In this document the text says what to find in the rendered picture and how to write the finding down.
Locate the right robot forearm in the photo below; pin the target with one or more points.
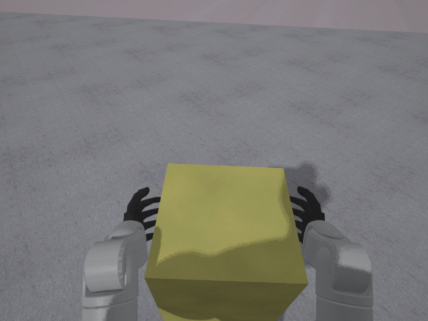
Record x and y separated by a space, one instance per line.
343 274

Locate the left robot forearm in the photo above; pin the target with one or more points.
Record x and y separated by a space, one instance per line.
110 276

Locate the left robot hand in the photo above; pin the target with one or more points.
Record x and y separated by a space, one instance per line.
135 207

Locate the carton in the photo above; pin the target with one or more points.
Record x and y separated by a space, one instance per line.
225 245

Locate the right robot hand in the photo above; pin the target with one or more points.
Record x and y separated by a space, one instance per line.
312 210

